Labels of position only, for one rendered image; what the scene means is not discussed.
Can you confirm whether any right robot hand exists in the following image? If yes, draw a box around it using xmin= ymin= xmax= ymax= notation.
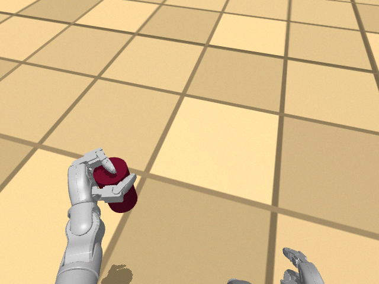
xmin=280 ymin=247 xmax=325 ymax=284

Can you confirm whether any can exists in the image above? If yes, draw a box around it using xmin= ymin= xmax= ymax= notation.
xmin=93 ymin=157 xmax=137 ymax=213

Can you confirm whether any left robot arm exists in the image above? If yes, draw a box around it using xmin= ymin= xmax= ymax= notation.
xmin=55 ymin=202 xmax=105 ymax=284

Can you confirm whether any left robot hand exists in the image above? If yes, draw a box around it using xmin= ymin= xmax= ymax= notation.
xmin=68 ymin=147 xmax=137 ymax=206

